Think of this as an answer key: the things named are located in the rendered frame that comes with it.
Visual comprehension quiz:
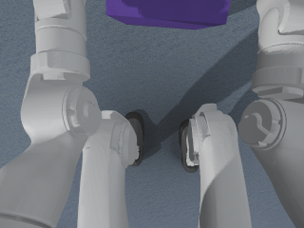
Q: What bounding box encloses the right robot shin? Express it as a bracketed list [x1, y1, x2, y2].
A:
[185, 104, 238, 166]

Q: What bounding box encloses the robot shin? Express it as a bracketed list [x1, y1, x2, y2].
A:
[82, 110, 140, 164]
[185, 104, 238, 166]

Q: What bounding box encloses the robot left forearm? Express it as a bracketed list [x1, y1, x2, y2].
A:
[20, 0, 90, 120]

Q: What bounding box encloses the robot right forearm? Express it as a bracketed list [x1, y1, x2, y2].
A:
[251, 0, 304, 104]

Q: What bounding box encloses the carton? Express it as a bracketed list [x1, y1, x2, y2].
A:
[105, 0, 231, 30]

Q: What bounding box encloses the left robot shin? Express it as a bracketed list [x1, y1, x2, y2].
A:
[82, 110, 140, 164]

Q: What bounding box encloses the robot right upper arm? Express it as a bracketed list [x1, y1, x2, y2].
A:
[237, 98, 304, 228]

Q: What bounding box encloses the robot left upper arm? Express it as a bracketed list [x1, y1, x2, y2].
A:
[0, 85, 102, 228]

